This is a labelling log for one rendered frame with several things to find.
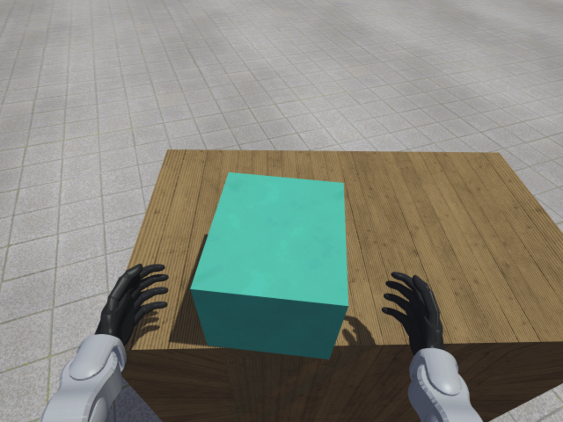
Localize left robot forearm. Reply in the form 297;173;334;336
39;334;127;422

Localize carton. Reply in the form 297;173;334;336
190;172;348;360

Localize right robot forearm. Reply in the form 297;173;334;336
408;348;483;422

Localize left robot hand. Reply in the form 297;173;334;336
94;264;169;346

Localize pedestal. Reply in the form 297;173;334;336
121;149;563;422

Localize right robot hand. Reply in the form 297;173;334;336
382;272;445;355

